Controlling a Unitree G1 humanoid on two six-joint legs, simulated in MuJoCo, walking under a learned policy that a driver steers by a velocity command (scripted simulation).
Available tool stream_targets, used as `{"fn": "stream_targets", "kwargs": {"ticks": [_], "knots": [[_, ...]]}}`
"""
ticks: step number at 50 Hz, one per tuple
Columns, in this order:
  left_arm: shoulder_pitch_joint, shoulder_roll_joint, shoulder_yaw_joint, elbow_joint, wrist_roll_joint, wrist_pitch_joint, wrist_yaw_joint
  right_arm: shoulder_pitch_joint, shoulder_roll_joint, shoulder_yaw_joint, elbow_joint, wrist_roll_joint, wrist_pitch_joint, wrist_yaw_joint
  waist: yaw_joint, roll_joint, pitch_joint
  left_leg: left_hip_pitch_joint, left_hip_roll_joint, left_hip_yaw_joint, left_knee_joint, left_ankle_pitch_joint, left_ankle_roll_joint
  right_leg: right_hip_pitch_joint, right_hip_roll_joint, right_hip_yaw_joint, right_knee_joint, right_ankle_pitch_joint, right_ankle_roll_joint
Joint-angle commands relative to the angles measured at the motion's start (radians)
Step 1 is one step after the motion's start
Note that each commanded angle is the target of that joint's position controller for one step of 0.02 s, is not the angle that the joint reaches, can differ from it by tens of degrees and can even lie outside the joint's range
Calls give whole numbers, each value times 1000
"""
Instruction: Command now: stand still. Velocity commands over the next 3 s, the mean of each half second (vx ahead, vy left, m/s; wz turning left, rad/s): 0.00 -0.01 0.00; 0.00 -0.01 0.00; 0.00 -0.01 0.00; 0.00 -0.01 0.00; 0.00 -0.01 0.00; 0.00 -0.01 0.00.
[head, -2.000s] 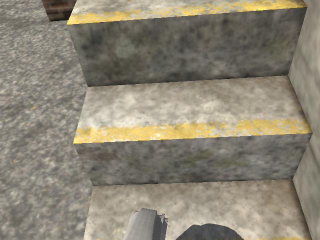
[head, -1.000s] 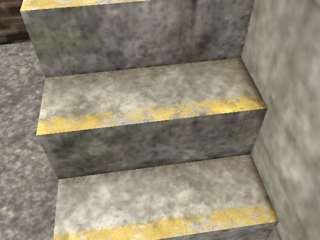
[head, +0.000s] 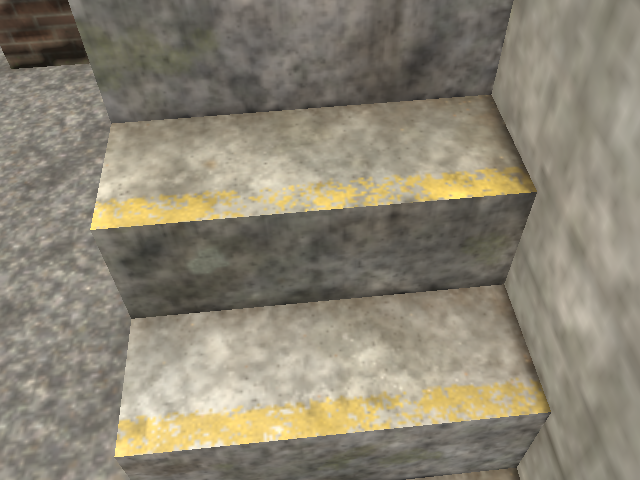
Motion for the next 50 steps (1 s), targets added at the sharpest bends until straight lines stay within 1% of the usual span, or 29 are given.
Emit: {"fn": "stream_targets", "kwargs": {"ticks": [1, 6, 7, 12, 13, 14, 19, 28, 29, 30, 38, 50], "knots": [[68, 147, 31, -40, -4, -7, 7, -4, -75, -11, -36, 0, -13, 0, -6, -44, 2, -50, -20, 34, -80, -61, 87, 21, -2, 13, -112, -113, -108], [87, 142, 31, -46, -5, -10, 7, -10, -75, -9, -30, 0, -17, 8, -5, -12, -6, -46, -15, 31, -89, -39, 87, 31, 2, -3, -93, -49, -102], [86, 129, 24, -40, 6, -6, 4, 8, -62, -7, -18, -3, -16, 9, -9, -6, -7, -41, -18, 35, -94, -57, 80, 33, 6, -5, -91, -43, -104], [88, 137, 21, -39, 4, -5, 3, -6, -66, -8, -14, -3, -17, 13, -5, 4, 4, -44, -16, 29, -106, -55, 82, 33, 5, -11, -89, -46, -103], [105, 146, 26, -26, -4, -12, 1, 1, -60, -4, -12, -4, -21, 14, -2, -7, 4, -39, -12, 30, -112, -55, 83, 37, 7, -10, -102, -48, -97], [102, 148, 26, -22, -6, -15, 0, 2, -61, -4, -9, -4, -23, 15, -5, -3, 9, -40, -13, 30, -115, -54, 83, 39, 7, -11, -103, -47, -95], [96, 151, 26, -10, -2, -19, -1, -2, -61, -4, -4, -3, -23, 15, -5, 6, 11, -36, -14, 31, -123, -55, 84, 43, 6, -11, -109, -43, -92], [100, 158, 27, 2, -1, -22, -1, 9, -59, -4, 5, -2, -23, 13, -7, 1, 6, -30, -17, 37, -125, -47, 83, 47, 5, -9, -113, -29, -88], [86, 150, 22, -8, 7, -15, 1, 4, -65, -7, 4, 0, -19, 13, -10, 11, 6, -34, -20, 35, -120, -45, 83, 44, 3, -11, -99, -25, -93], [90, 150, 21, -10, 9, -13, 2, 2, -65, -7, 3, 0, -17, 12, -7, 7, 2, -33, -19, 35, -118, -45, 83, 42, 3, -11, -98, -27, -94], [96, 154, 19, -16, 4, -11, 3, 11, -65, -8, 6, 0, -15, 12, -7, -15, 4, -39, -21, 36, -111, -48, 79, 39, 3, -4, -95, -38, -95], [92, 152, 20, -17, 3, -13, 1, 16, -70, -8, 9, 0, -15, 12, -6, -19, 8, -40, -21, 37, -111, -47, 75, 42, 5, 1, -97, -39, -97]]}}
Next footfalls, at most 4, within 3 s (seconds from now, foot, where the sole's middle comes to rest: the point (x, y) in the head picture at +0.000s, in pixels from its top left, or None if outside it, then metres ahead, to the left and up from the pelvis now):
none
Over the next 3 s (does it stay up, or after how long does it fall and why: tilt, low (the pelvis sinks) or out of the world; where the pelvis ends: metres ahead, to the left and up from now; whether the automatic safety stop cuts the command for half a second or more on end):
stays up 0.01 0.00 0.00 its command is cut before an obstacle from the start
